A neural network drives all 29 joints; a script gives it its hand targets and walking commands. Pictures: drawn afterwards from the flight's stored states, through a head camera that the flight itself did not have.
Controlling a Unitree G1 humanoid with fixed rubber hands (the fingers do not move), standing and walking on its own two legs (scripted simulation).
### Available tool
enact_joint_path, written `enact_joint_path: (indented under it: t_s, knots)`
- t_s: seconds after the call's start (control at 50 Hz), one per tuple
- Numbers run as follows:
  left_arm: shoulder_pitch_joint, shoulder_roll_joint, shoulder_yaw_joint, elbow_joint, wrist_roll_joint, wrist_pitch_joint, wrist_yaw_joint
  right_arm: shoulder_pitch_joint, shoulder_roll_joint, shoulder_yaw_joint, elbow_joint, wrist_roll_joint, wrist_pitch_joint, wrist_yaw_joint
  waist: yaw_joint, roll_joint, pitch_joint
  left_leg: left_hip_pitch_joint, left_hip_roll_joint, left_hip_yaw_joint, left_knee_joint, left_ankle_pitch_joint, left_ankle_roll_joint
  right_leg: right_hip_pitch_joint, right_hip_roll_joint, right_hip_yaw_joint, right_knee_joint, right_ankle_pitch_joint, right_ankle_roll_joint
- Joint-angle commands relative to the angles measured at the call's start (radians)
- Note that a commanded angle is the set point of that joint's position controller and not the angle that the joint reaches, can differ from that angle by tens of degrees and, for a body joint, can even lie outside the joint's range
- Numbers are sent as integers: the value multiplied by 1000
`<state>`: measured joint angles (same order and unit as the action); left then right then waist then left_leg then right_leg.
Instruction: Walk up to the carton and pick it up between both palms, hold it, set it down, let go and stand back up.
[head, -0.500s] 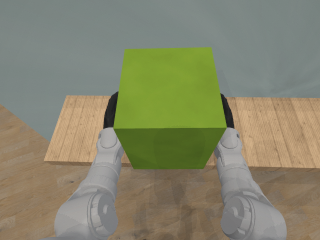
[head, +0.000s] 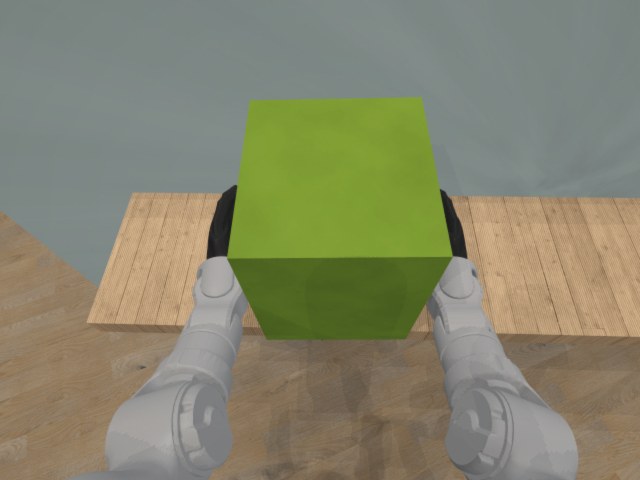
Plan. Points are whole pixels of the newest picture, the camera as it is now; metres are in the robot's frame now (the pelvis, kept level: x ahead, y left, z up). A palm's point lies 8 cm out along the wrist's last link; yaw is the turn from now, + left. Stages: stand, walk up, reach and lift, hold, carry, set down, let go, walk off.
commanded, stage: reach and lift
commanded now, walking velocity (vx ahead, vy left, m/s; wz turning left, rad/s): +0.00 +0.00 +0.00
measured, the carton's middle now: (335, 232) +0.44 +0.01 +0.02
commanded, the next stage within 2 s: none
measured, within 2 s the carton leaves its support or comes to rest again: leaves its support in 0.56 s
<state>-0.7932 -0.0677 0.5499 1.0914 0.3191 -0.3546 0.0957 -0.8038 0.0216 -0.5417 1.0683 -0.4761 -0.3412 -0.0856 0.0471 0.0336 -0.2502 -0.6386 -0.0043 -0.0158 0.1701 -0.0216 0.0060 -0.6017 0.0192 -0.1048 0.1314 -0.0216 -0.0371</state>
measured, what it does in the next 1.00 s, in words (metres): stands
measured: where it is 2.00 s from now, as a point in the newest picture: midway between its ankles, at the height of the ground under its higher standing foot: outside the picture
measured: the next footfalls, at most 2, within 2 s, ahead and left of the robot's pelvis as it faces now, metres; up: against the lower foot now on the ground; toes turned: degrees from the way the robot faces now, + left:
none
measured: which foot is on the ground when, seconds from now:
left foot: down 0.00-1.00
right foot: down 0.00-1.00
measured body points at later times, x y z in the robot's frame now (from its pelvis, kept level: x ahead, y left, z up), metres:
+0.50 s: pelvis -0.01 +0.00 +0.00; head +0.07 +0.01 +0.44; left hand +0.41 +0.14 +0.01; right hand +0.41 -0.15 +0.01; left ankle -0.01 +0.12 -0.74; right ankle -0.02 -0.09 -0.74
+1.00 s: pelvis -0.03 -0.02 +0.00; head -0.03 -0.02 +0.45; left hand +0.40 +0.14 +0.12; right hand +0.41 -0.16 +0.12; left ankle -0.01 +0.11 -0.74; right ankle -0.02 -0.09 -0.74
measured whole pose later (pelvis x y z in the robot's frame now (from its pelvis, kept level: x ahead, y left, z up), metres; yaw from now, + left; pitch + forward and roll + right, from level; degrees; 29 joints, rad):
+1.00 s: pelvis -0.03 -0.02 +0.00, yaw +0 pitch +13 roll -1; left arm -0.89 0.07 0.20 1.09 -0.02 0.07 0.16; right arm -0.89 -0.08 -0.14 1.11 0.03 0.05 -0.18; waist 0.03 0.00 -0.26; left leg -0.51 0.03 -0.03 0.44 -0.16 -0.03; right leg -0.47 0.05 -0.12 0.40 -0.16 -0.07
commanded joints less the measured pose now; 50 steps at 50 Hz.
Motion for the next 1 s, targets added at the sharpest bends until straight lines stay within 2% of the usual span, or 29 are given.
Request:
enact_joint_path:
  t_s: [0.0, 0.06, 0.14, 0.26, 0.36, 0.38, 0.44, 0.6, 0.78, 0.88, 0.98]
  knots:
    - [-545, -514, -284, -14, 53, -38, -108, -494, 601, 350, 19, -72, -108, 125, -40, -92, -826, 153, -2, -13, 74, 401, 27, 749, -6, 77, 239, 771, 68]
    - [-537, -523, -307, -3, 36, -43, -117, -492, 602, 384, 26, -56, -137, 122, -45, -95, -841, 128, -3, -16, 74, 411, 29, 767, -12, 84, 256, 815, 72]
    - [-514, -532, -337, 0, 21, -37, -117, -497, 579, 411, 26, -33, -158, 123, -42, -80, -843, 181, 0, -27, 91, 428, 17, 698, -5, 81, 251, 778, 67]
    - [-486, -535, -383, 1, -3, -19, -100, -522, 534, 435, 18, 6, -160, 134, -23, -54, -849, 294, 11, -43, 129, 438, -2, 539, 13, 69, 231, 647, 57]
    - [-491, -524, -434, 4, -55, 3, -82, -559, 516, 470, 12, 65, -130, 145, -5, -47, -867, 332, 20, -50, 161, 413, -4, 451, 23, 67, 236, 544, 50]
    - [-521, -531, -465, -42, -76, 5, -82, -572, 504, 479, -19, 76, -120, 146, -41, -46, -882, 351, 20, -49, 181, 392, -33, 440, 34, 62, 228, 494, 56]
    - [-565, -533, -510, -69, -124, 20, -75, -600, 502, 511, -51, 112, -82, 149, -33, -37, -896, 387, 18, -48, 205, 354, -48, 397, 41, 57, 226, 404, 51]
    - [-679, -540, -581, -124, -231, 89, -49, -729, 540, 598, -96, 261, 34, 136, 2, -14, -872, 300, 8, -48, 258, 257, -30, 434, 36, 89, 299, 341, 53]
    - [-848, -587, -669, -313, -349, 223, -48, -869, 608, 666, -186, 428, 187, 86, -4, -33, -853, 258, -2, -50, 305, 199, -3, 551, 28, 126, 364, 368, 70]
    - [-904, -566, -644, -334, -362, 300, -80, -961, 608, 671, -267, 493, 270, 53, -13, -54, -772, 230, -9, -51, 269, 123, 23, 682, 4, 137, 349, 386, 87]
    - [-926, -502, -551, -298, -327, 384, -119, -1008, 587, 625, -277, 517, 370, 25, -26, -64, -614, 247, -15, -49, 211, 36, 41, 762, -23, 136, 283, 322, 92]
